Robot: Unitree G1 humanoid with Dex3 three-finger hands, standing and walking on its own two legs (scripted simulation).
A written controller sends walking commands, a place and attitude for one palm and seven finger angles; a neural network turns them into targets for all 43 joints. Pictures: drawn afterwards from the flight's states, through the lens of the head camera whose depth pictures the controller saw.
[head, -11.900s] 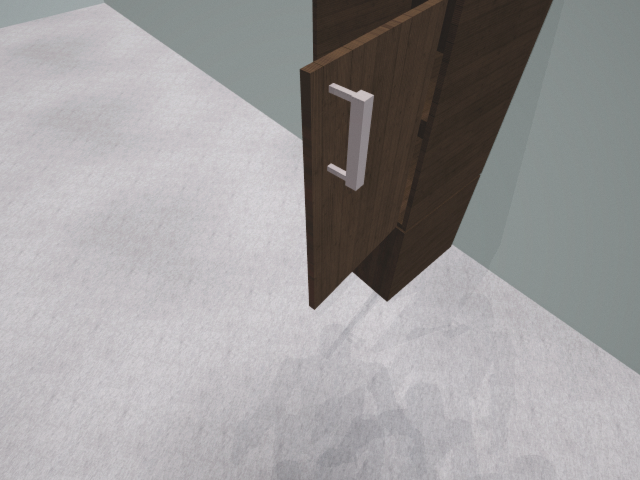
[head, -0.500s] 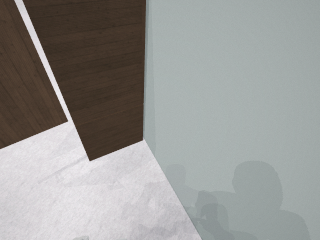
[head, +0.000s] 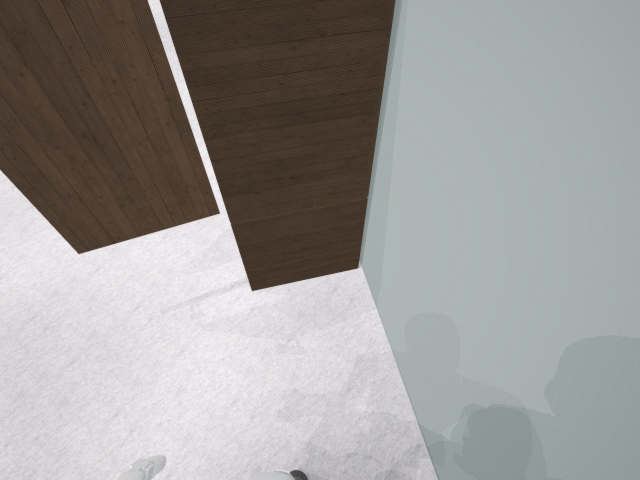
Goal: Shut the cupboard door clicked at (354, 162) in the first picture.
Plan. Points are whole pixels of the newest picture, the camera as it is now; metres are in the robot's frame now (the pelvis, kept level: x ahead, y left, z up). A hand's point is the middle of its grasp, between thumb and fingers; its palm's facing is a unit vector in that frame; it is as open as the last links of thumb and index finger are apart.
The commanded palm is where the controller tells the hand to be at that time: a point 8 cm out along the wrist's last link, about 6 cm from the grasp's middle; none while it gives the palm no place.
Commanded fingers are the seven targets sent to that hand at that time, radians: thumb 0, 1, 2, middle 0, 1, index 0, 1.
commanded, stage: turn to face it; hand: left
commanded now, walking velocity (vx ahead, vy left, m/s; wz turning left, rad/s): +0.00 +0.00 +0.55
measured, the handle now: out of the picture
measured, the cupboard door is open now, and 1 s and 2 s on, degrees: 98 98 98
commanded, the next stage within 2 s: take the last steps up to it in 0.36 s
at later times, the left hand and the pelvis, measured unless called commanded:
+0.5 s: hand out of the picture -0.03 +0.21 -0.19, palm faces +0.31 -0.92 -0.24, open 7.3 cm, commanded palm none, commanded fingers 0.00 0.90 0.90 -0.20 -0.30 -0.20 -0.30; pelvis +0.01 +0.00 -0.01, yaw +15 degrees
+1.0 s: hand out of the picture +0.02 +0.18 -0.15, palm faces +0.39 -0.90 -0.17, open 7.3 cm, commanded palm none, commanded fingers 0.00 0.90 0.90 -0.20 -0.30 -0.20 -0.30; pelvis +0.08 +0.03 +0.01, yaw +21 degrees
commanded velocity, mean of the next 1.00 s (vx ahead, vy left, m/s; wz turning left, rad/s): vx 0.17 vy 0.05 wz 0.23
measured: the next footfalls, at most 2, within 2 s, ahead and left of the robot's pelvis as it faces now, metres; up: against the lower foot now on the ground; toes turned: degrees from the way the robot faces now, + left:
right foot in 0.04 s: +0.03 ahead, -0.14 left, +0.00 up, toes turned +2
left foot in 0.44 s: +0.02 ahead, +0.12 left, +0.00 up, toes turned +18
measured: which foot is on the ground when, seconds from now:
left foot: down 0.00-0.04, up 0.06-0.42, down 0.44-0.80, up 0.82-1.00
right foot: up 0.00-0.02, down 0.04-0.44, up 0.46-0.78, down 0.80-1.00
